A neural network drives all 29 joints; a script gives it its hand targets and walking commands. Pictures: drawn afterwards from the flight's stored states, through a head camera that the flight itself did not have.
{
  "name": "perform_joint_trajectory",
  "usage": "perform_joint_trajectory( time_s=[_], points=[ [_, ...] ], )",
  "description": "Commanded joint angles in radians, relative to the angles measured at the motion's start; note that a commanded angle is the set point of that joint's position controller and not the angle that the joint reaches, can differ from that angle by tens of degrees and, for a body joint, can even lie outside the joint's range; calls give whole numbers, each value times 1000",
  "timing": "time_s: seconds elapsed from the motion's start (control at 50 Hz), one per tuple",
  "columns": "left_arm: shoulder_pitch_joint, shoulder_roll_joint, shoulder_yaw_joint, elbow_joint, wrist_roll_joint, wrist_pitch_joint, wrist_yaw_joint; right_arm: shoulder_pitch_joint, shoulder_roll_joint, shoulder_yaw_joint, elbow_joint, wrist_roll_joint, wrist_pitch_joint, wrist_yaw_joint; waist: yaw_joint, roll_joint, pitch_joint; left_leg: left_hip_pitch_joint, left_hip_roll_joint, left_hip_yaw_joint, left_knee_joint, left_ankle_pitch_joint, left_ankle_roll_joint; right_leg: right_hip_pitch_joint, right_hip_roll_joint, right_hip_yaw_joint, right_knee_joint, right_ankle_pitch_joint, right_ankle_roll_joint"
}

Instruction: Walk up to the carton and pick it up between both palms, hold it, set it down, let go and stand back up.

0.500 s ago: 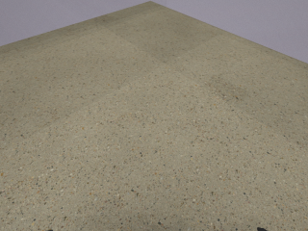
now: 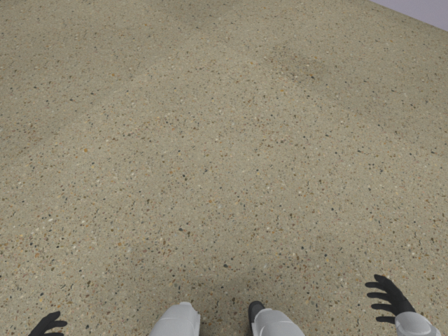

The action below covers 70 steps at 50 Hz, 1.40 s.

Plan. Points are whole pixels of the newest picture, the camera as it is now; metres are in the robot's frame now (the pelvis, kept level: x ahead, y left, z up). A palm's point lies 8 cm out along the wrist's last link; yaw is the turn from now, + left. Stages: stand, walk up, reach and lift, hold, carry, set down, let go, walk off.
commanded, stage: walk up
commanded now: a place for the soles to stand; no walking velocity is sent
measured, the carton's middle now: out of the picture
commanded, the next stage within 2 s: none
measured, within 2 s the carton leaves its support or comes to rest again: neither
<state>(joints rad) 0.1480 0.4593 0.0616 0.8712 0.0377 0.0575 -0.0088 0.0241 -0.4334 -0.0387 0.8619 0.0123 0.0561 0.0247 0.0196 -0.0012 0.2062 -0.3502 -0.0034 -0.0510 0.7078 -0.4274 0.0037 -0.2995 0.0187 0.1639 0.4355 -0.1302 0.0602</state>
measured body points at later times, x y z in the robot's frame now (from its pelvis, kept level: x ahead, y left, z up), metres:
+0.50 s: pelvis -0.13 +0.07 -0.01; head -0.08 +0.07 +0.44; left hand +0.05 +0.35 -0.13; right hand -0.06 -0.29 -0.07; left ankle +0.03 +0.11 -0.73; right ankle -0.20 -0.06 -0.71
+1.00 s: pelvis -0.27 +0.10 +0.00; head -0.21 +0.07 +0.44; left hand +0.06 +0.22 -0.09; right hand -0.43 -0.22 -0.08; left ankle -0.22 +0.16 -0.73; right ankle -0.23 -0.05 -0.72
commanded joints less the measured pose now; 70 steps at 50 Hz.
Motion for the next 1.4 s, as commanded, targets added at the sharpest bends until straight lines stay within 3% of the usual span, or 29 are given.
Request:
perform_joint_trajectory(
  time_s=[0.0,0.02,0.04,0.08,0.12,0.22,0.3,0.48,0.52,0.56,0.58,0.6,0.66,0.72,0.78,0.84,0.88,0.9,0.92,0.94,0.96,0.98,1.02,1.06,1.14,1.26,1.32,1.36,1.38],
  points=[
    [13,33,11,-131,-9,15,-8,64,-270,-81,-78,-31,-9,-33,-22,272,-323,319,335,-335,-431,450,75,-200,137,-21,409,-400,-43],
    [78,83,26,-98,1,25,-5,-16,-270,-87,-102,-22,-5,-35,1,217,-320,167,406,-324,-440,368,158,-113,76,-18,545,-421,-32],
    [76,135,42,-90,-6,31,-9,-73,-282,-90,-123,-25,-12,-37,-3,269,-281,37,454,-357,-491,249,232,-77,53,-10,676,-389,-41],
    [119,194,66,-66,-11,37,-25,-116,-195,-88,-150,-26,-20,-36,40,141,-233,19,309,-207,-484,134,150,-70,43,18,744,-260,-56],
    [138,161,64,-72,1,33,-37,-65,-162,-85,-123,-21,-26,-47,40,113,-233,146,210,-90,-439,228,40,-153,59,-12,681,-162,-51],
    [77,115,42,-125,17,16,-59,23,-134,-95,-136,-24,-29,-47,-9,149,-262,378,295,-60,-389,300,115,-257,14,-54,612,-193,-15],
    [78,124,40,-139,16,21,-74,51,-177,-116,-150,-36,-27,-50,-38,208,-213,276,342,-36,-446,80,156,-189,-54,-110,489,-251,-32],
    [290,116,48,-126,22,27,-109,-30,-231,-158,-179,-57,-27,-48,22,199,-321,77,386,176,-472,-127,76,87,-74,-260,224,-299,-105],
    [358,168,58,-97,20,22,-114,-41,-223,-158,-193,-48,-34,-53,57,50,-326,-53,350,203,-304,-196,76,156,-91,-163,127,-244,-147],
    [253,272,75,-152,32,23,-98,24,-154,-127,-176,-18,-26,-48,55,-381,-185,-207,77,315,132,-183,-16,-51,-288,340,-290,-595,-279],
    [170,341,94,-198,27,29,-90,-33,-182,-132,-197,-16,-28,-41,67,-434,-100,-213,0,160,345,-216,-34,-264,-311,475,-382,-739,-371],
    [86,349,104,-229,31,34,-84,28,-206,-130,-172,-5,-27,-27,33,-419,-82,-140,15,125,444,-193,-32,-352,-314,435,-396,-763,-380],
    [0,204,64,-263,39,30,-79,152,-180,-131,-118,5,-21,-21,-32,-242,-128,-83,5,104,496,6,-34,-289,-130,152,-223,-336,-281],
    [78,173,85,-274,36,14,-75,143,-137,-101,-156,-8,-27,-23,-8,-94,-176,-213,-18,89,367,63,-2,-7,-77,167,-139,-192,-191],
    [152,169,80,-295,36,0,-80,117,-128,-95,-172,-10,-44,-57,39,-154,-229,-244,-62,55,98,-20,-4,230,-111,292,-124,-84,-212],
    [140,182,71,-339,29,1,-89,214,-165,-95,-154,1,-62,-90,20,-260,-312,-32,-69,0,-183,-65,17,217,-155,421,-140,-16,-257],
    [98,146,48,-362,13,0,-101,343,-193,-106,-109,-14,-70,-101,-28,-233,-371,246,-82,61,-402,71,47,42,-69,319,-182,-88,-157],
    [110,104,37,-357,9,-2,-106,388,-217,-119,-90,-24,-70,-102,-45,-86,-402,421,-20,4,-484,146,65,-130,12,216,-96,-206,-96],
    [155,53,29,-354,15,-3,-105,351,-309,-141,-105,-34,-63,-100,-39,201,-429,484,233,-257,-486,23,113,-274,125,48,180,-265,-72],
    [147,109,55,-333,45,0,-100,245,-359,-154,-152,-46,-63,-94,-25,236,-332,396,439,-397,-511,12,195,-461,92,-45,382,-294,-10],
    [124,209,82,-332,56,-2,-98,162,-363,-160,-184,-45,-68,-90,-27,225,-300,227,538,-398,-540,3,303,-386,-14,-31,543,-291,27],
    [131,242,92,-320,59,-3,-111,77,-302,-146,-213,-42,-78,-93,18,127,-258,147,479,-278,-524,110,287,-298,-37,-6,629,-217,21],
    [189,193,82,-307,51,-3,-132,101,-193,-116,-223,-30,-97,-99,59,18,-255,209,266,-31,-352,464,97,-282,-20,-31,567,-96,-29],
    [89,145,71,-360,57,-2,-141,237,-216,-125,-189,-20,-103,-97,-19,46,-220,248,225,45,-335,562,44,-306,-8,-87,534,-82,-40],
    [-18,114,52,-414,36,-6,-157,282,-261,-153,-203,-19,-92,-76,-93,174,-152,300,275,130,-309,536,116,-338,-62,-144,380,-127,-21],
    [20,175,82,-382,25,-1,-153,255,-308,-176,-250,-38,-101,-64,-62,254,-169,104,364,176,-263,266,154,-80,-112,-182,252,-206,-54],
    [164,217,113,-320,40,-2,-145,247,-264,-156,-250,-48,-95,-60,32,86,-271,-79,268,276,16,10,98,185,-43,-157,143,-242,-117],
    [174,355,151,-342,30,-2,-130,238,-173,-119,-291,-23,-97,-53,85,-373,-210,-387,9,266,348,-260,-13,220,-226,423,-164,-290,-303],
    [146,354,158,-354,21,6,-130,230,-222,-123,-281,-12,-109,-53,94,-349,-208,-326,58,138,398,-264,-2,129,-241,503,-189,-289,-375]
  ],
)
